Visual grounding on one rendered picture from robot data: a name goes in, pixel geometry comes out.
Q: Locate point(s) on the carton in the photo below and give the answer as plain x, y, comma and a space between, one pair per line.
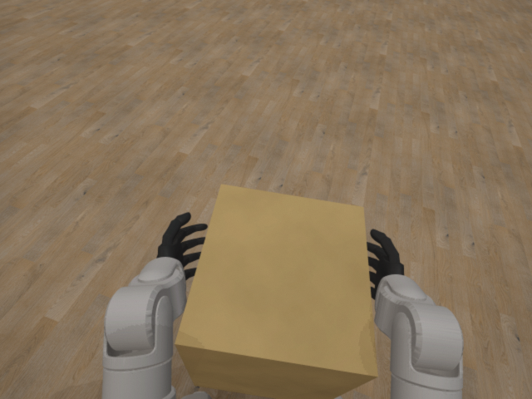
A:
280, 305

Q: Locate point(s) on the right robot forearm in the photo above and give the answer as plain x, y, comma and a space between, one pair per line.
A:
426, 341

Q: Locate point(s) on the left robot forearm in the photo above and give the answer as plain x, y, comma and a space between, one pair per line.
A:
138, 333

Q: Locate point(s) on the left robot hand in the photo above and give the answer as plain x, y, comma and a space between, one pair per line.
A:
173, 247

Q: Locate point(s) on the right robot hand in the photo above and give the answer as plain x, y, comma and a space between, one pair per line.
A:
388, 263

